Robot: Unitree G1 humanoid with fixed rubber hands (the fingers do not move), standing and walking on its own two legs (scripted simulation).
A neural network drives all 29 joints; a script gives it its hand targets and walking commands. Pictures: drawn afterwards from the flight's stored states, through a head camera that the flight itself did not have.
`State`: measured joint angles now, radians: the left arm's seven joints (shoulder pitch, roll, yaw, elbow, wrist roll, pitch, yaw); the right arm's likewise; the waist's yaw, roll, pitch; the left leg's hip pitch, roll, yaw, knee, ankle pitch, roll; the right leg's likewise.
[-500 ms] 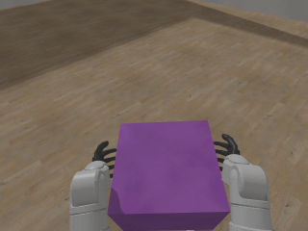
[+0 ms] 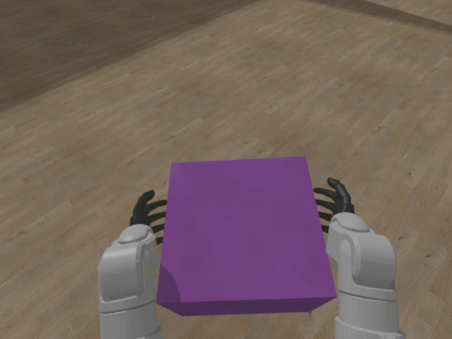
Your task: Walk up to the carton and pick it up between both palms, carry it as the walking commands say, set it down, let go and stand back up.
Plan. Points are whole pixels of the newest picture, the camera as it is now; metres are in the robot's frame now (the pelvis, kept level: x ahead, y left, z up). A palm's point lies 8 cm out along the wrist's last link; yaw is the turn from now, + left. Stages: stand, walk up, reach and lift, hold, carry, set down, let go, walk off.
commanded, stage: carry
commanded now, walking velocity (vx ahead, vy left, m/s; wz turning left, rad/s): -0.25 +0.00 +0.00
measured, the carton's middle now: (241, 238) +0.31 -0.02 +0.00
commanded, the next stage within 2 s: none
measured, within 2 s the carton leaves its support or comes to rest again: neither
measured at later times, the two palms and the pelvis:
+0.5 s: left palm out of the picture +0.09 +0.18 +0.07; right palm out of the picture +0.08 -0.14 +0.08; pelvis -0.20 +0.04 +0.00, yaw +0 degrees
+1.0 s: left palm out of the picture -0.11 +0.21 +0.07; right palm out of the picture -0.11 -0.11 +0.06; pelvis -0.38 +0.06 +0.00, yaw -1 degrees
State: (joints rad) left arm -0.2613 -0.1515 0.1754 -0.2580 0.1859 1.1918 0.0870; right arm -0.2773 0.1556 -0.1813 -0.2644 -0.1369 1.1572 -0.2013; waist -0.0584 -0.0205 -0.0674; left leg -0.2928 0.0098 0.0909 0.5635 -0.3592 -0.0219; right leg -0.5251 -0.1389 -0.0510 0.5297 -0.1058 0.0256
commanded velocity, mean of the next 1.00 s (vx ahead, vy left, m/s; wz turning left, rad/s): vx -0.25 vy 0.00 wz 0.00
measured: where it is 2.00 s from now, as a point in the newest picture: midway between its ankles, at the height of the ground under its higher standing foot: outside the picture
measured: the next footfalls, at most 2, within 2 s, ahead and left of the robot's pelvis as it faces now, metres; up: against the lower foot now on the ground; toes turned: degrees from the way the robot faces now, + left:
left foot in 0.02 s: -0.03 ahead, +0.15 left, +0.00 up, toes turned +6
right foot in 0.28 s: -0.05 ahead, -0.09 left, +0.00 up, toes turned -6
